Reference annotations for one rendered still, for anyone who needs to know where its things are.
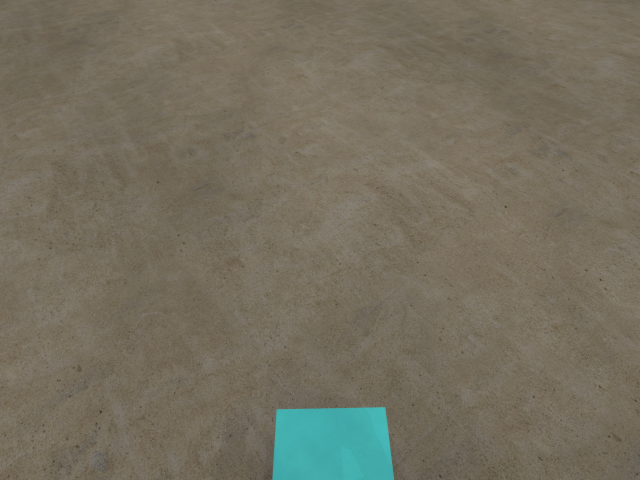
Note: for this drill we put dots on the carton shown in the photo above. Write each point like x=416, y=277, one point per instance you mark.
x=332, y=444

